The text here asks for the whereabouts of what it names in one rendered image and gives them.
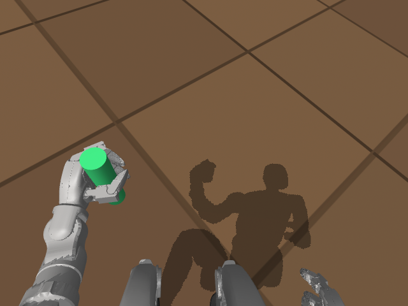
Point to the right robot hand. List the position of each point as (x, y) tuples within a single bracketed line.
[(327, 295)]

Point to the left robot arm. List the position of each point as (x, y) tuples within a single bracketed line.
[(60, 275)]

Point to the can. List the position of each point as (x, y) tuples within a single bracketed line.
[(96, 164)]

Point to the left robot hand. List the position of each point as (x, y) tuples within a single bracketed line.
[(76, 187)]

